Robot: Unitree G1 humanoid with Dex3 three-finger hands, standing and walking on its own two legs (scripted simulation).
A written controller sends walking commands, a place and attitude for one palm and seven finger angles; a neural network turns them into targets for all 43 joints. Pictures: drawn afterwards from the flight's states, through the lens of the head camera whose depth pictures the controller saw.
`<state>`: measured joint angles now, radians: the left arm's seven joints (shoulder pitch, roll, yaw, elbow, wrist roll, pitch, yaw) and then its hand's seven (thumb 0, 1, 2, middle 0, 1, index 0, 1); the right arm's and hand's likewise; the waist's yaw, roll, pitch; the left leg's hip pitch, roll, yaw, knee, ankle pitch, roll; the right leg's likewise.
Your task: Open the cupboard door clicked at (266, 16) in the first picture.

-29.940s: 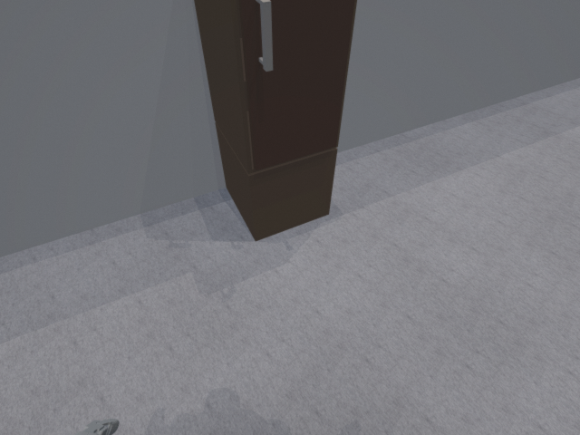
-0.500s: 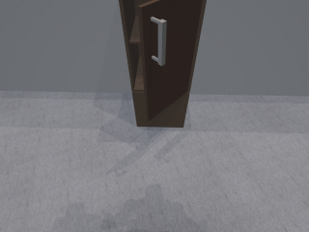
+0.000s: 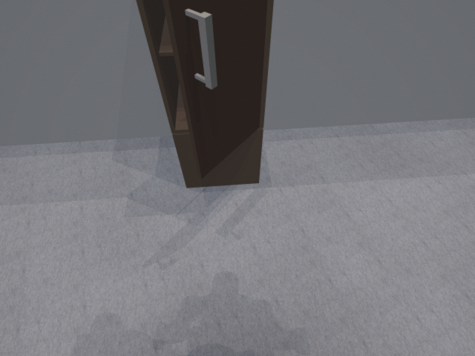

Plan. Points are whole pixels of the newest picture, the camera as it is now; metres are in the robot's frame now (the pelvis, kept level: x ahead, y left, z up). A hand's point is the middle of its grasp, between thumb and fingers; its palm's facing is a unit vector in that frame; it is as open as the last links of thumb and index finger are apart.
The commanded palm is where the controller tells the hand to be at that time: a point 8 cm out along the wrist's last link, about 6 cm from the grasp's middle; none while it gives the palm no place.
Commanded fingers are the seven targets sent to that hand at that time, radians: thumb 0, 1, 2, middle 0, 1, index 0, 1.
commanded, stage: walk to a spot facing it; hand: left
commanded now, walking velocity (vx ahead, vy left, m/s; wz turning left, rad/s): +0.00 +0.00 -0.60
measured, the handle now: (201, 51) +0.71 +0.13 +0.12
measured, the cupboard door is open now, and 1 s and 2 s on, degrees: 46 46 46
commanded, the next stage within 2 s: none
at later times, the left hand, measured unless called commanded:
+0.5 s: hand out of the picture +0.09 +0.17 -0.16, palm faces -0.20 -0.94 -0.26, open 7.4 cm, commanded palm none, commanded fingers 0.00 0.90 0.90 -0.20 -0.30 -0.20 -0.30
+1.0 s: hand (199, 294) +0.25 +0.10 -0.17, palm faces -0.56 -0.78 -0.28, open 7.4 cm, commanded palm none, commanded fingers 0.00 0.90 0.90 -0.20 -0.30 -0.20 -0.30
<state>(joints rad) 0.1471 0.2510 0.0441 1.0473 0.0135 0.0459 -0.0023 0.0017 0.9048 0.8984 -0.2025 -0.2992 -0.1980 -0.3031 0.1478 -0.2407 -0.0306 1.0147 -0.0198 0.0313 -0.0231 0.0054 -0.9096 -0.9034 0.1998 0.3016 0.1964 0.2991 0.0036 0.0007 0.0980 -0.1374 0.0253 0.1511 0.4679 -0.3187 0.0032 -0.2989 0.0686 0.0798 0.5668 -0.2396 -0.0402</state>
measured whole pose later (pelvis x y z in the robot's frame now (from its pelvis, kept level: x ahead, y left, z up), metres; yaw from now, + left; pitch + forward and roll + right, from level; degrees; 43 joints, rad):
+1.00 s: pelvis +0.03 -0.02 -0.02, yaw -36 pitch +1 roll -1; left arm 0.13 0.29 0.08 0.89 0.02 0.03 -0.03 0.00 0.91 0.90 -0.20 -0.30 -0.20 -0.30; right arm 0.23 -0.26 -0.05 0.90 -0.01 0.04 -0.02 0.01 -0.91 -0.90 0.20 0.30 0.20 0.30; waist 0.00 0.02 0.12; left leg -0.32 0.14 0.10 0.86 -0.52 -0.07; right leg -0.33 -0.01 -0.02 0.62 -0.31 0.00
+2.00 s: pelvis +0.24 -0.30 -0.01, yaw -66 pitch +1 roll -1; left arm 0.31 0.22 0.08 1.06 0.01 -0.03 -0.02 0.00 0.92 0.90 -0.20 -0.30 -0.20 -0.30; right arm 0.13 -0.19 -0.04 0.91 -0.04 -0.08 0.01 0.00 -0.91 -0.90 0.20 0.30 0.19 0.30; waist 0.03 -0.03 0.05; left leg -0.38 0.09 0.11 0.60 -0.21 0.00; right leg -0.22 0.02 0.01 0.80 -0.47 -0.03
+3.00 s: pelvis +0.36 -0.75 -0.01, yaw -65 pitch +0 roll +0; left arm 0.13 0.15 0.05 1.00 0.03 -0.05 -0.01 0.00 0.91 0.90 -0.20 -0.30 -0.20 -0.30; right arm 0.34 -0.18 -0.05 1.11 -0.01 0.02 0.00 0.01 -0.92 -0.90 0.20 0.30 0.19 0.30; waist -0.03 0.02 0.04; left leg -0.36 0.09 0.08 0.96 -0.53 -0.04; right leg -0.31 -0.11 -0.18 0.60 -0.29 0.01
